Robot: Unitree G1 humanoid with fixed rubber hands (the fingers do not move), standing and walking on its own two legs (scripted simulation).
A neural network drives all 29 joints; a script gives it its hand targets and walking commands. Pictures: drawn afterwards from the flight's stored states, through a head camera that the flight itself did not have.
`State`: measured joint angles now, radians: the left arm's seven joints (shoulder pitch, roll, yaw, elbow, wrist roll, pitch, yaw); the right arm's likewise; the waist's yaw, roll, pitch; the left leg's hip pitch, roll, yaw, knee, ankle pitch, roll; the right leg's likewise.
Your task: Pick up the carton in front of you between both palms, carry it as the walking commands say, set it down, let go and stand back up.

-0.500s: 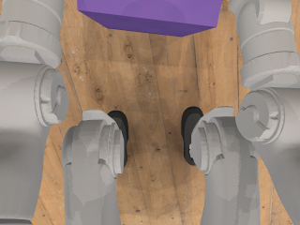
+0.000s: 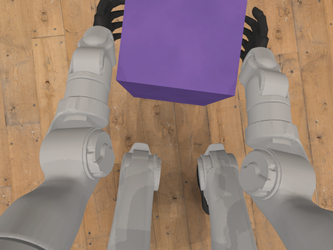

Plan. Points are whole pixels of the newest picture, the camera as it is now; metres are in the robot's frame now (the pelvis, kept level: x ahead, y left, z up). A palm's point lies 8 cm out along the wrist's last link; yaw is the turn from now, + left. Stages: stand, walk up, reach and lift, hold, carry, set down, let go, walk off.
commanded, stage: reach and lift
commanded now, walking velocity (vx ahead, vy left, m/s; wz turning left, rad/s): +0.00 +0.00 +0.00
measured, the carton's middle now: (176, 54) +0.53 +0.01 -0.15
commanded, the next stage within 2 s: none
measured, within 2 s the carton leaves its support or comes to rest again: neither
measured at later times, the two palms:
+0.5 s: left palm (77, 17) +0.50 +0.16 +0.06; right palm (304, 35) +0.48 -0.14 +0.06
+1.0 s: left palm out of the picture +0.44 +0.15 +0.21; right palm out of the picture +0.44 -0.15 +0.22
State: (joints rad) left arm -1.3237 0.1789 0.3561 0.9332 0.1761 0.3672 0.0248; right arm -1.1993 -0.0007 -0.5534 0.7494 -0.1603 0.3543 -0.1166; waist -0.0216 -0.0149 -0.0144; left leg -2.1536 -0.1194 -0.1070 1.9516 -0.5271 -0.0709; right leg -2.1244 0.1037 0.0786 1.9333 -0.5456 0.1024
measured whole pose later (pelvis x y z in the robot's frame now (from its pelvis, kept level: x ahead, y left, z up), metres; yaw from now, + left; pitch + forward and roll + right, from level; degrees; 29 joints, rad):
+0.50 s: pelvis +0.02 +0.00 +0.11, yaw +1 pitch +40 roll -1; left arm -0.99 0.03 0.38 0.69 0.21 0.42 0.02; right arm -0.91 0.07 -0.49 0.58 -0.18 0.42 -0.08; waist -0.02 -0.01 -0.18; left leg -1.80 -0.11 -0.12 1.59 -0.49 -0.06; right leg -1.78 0.10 0.10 1.58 -0.50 0.08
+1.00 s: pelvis +0.07 +0.00 +0.25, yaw +1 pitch +25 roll +0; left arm -0.56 -0.09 0.35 0.62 0.21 0.35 0.03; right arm -0.52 0.13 -0.38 0.58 -0.19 0.34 -0.06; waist -0.01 -0.01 -0.20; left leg -1.09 -0.08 -0.13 1.07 -0.41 -0.04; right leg -1.08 0.08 0.14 1.07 -0.42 0.05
